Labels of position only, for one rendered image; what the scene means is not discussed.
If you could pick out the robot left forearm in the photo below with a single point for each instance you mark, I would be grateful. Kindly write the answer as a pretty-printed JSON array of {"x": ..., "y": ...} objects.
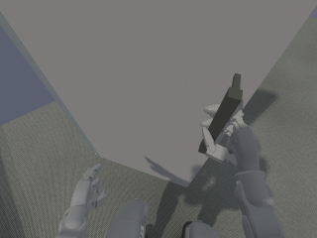
[{"x": 74, "y": 223}]

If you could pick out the robot right forearm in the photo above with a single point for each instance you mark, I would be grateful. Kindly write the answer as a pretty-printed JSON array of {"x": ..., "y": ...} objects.
[{"x": 256, "y": 201}]

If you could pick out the robot thigh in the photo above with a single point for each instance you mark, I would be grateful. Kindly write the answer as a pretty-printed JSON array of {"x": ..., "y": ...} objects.
[
  {"x": 128, "y": 221},
  {"x": 199, "y": 230}
]

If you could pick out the right robot hand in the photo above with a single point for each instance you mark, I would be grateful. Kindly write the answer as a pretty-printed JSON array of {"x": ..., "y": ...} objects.
[{"x": 241, "y": 140}]

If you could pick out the left robot hand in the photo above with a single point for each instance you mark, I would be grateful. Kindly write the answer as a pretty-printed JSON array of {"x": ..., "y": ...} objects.
[{"x": 82, "y": 195}]

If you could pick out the fridge door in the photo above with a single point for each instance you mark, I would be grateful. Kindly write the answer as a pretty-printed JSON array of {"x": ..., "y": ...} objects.
[{"x": 136, "y": 75}]

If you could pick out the robot left thigh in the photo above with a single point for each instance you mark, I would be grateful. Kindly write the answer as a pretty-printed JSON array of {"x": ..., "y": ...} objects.
[{"x": 128, "y": 221}]

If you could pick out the robot right thigh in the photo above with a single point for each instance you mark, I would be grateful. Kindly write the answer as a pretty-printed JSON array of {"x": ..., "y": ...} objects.
[{"x": 199, "y": 230}]

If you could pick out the handle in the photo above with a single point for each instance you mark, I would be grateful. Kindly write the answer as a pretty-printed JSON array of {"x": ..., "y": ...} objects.
[{"x": 229, "y": 104}]

